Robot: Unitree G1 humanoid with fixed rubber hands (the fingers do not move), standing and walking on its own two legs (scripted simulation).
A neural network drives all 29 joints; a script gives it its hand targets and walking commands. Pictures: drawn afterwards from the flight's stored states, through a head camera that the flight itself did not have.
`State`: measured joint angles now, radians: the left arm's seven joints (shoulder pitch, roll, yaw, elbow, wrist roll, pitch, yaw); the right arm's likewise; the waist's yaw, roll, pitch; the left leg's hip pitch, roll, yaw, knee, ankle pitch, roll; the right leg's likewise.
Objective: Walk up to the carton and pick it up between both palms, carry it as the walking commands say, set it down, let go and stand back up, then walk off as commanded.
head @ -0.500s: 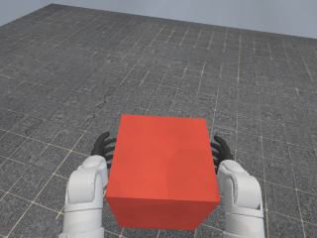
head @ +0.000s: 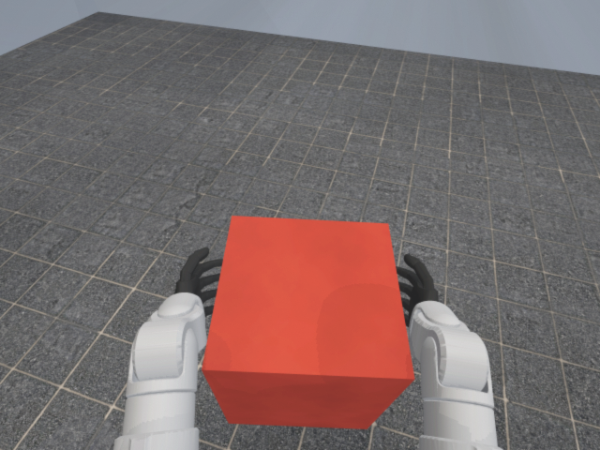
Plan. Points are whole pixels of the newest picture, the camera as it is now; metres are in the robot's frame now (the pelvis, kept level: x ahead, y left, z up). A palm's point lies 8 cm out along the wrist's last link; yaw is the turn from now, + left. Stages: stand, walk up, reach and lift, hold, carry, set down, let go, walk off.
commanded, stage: carry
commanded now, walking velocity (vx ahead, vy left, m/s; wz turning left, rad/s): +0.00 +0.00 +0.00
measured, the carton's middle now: (303, 329) +0.29 +0.00 +0.00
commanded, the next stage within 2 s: none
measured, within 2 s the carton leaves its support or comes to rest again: neither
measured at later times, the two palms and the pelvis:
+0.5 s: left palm (191, 303) +0.29 +0.15 +0.06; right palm (420, 310) +0.29 -0.15 +0.05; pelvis +0.00 +0.00 +0.00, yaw +0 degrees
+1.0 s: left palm (193, 305) +0.29 +0.15 +0.06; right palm (421, 313) +0.29 -0.15 +0.05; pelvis +0.00 +0.00 +0.00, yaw +0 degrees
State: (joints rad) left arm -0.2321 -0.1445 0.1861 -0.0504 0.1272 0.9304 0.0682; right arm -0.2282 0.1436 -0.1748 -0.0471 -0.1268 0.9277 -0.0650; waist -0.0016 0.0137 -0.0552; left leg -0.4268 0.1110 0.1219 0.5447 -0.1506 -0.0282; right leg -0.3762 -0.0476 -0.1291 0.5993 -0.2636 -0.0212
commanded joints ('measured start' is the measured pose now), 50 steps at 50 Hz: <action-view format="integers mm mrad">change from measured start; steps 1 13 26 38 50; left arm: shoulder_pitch -546 -563 -580 -582 -619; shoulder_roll -760 -758 -761 -765 -770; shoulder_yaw -673 -666 -670 -678 -691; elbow -81 -48 -53 -63 -86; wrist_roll -284 -284 -290 -294 -301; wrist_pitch -36 -55 -69 -79 -97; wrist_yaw -194 -191 -188 -188 -191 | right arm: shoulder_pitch -553 -567 -583 -579 -616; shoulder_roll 763 761 765 769 777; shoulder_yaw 658 647 654 664 679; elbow -70 -37 -48 -57 -79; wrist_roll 271 272 283 286 298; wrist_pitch -29 -48 -60 -69 -85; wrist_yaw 192 190 189 190 196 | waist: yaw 1 2 3 3 3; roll -13 -8 -14 -18 -16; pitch -362 -362 -363 -366 -360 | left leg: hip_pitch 192 200 201 204 202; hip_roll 48 48 48 51 49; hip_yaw -70 -71 -73 -73 -73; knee -77 -79 -81 -77 -78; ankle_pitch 27 22 11 28 18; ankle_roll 21 22 24 25 23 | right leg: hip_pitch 85 86 85 94 89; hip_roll -105 -107 -106 -107 -108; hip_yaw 117 119 121 119 121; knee -164 -168 -171 -160 -167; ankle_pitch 54 42 30 56 37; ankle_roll -9 -8 -7 -7 -8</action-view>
